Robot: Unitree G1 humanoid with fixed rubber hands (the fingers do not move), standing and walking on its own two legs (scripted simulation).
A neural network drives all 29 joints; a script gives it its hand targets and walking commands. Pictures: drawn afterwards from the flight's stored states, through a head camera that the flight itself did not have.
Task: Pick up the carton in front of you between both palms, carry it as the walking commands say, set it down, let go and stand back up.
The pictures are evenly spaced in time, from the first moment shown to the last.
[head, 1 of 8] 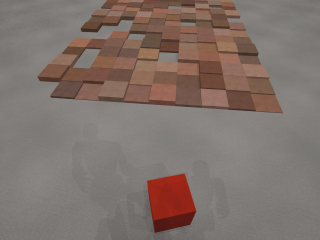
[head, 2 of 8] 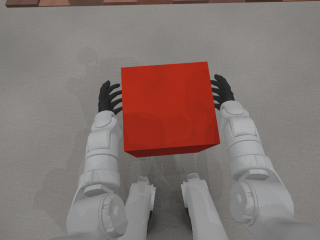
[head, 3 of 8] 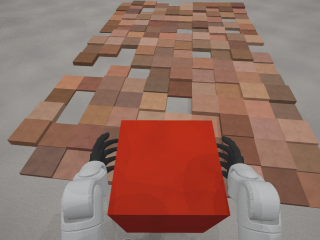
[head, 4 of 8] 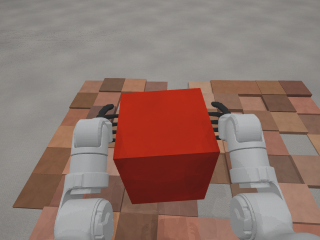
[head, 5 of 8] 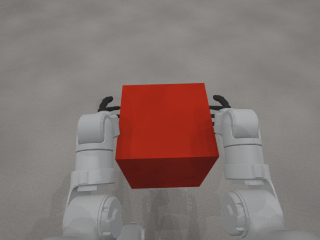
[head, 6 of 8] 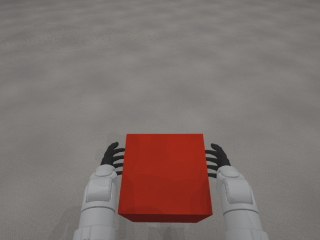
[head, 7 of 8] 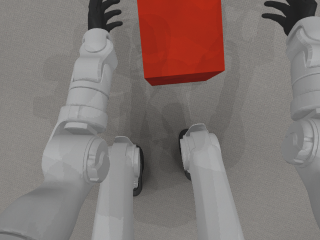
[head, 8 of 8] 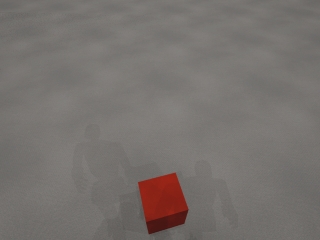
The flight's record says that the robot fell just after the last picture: no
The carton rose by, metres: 0.78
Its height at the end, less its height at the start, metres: +0.00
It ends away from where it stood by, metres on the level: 6.64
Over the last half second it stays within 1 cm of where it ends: yes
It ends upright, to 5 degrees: yes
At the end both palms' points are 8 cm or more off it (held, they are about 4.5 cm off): yes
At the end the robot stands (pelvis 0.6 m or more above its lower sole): yes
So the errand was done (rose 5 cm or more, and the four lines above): yes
